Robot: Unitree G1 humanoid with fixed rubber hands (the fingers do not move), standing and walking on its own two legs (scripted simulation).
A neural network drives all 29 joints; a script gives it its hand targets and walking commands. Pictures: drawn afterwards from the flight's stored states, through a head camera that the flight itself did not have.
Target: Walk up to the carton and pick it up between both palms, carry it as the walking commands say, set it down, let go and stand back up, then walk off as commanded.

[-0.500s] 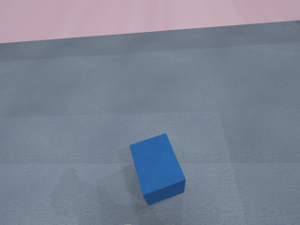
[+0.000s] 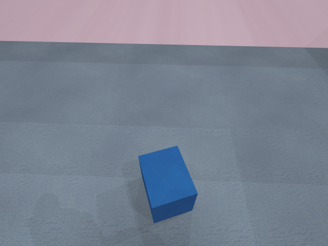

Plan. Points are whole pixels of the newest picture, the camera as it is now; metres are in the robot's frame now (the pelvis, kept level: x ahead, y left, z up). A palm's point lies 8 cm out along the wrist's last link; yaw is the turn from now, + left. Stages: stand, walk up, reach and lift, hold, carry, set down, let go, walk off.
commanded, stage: walk up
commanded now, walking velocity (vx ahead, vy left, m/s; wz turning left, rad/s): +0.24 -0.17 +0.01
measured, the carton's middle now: (165, 183) +0.55 +0.05 -0.64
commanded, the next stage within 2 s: none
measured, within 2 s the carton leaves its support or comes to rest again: neither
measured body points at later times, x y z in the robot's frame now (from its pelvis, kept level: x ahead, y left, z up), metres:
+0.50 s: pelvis +0.05 -0.04 +0.01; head +0.09 -0.06 +0.45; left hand +0.09 +0.22 -0.13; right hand +0.16 -0.29 -0.14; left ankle +0.01 +0.12 -0.69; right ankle +0.00 -0.10 -0.73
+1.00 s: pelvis +0.07 -0.03 +0.00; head +0.10 -0.03 +0.45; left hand +0.11 +0.23 -0.15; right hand +0.13 -0.28 -0.15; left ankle +0.06 +0.13 -0.73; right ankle -0.02 -0.12 -0.69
